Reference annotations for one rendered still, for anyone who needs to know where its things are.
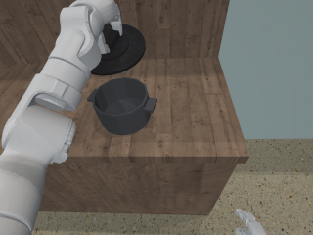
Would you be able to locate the robot right hand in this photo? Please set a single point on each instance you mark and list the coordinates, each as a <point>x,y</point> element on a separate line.
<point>253,227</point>

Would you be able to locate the knob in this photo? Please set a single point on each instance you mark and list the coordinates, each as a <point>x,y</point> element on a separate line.
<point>111,37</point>

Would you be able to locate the table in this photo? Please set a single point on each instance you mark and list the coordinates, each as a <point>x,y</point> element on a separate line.
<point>181,160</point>

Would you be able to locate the pot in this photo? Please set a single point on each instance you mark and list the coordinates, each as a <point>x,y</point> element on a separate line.
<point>123,105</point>

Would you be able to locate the left robot upper arm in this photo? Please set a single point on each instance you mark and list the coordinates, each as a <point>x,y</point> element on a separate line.
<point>41,137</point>

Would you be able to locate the robot left forearm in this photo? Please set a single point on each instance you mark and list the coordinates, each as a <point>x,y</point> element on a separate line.
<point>62,79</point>

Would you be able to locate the robot left hand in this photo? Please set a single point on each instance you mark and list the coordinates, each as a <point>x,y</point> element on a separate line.
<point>111,14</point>

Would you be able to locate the lid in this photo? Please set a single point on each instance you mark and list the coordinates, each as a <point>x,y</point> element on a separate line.
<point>127,52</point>

